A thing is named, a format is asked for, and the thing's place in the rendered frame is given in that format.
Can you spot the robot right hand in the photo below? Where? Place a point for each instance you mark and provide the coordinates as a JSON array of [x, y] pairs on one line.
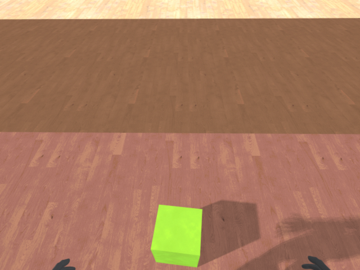
[[317, 264]]

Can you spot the robot left hand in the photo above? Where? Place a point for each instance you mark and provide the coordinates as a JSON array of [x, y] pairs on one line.
[[61, 265]]

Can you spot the carton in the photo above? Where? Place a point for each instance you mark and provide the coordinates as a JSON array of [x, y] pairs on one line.
[[177, 235]]

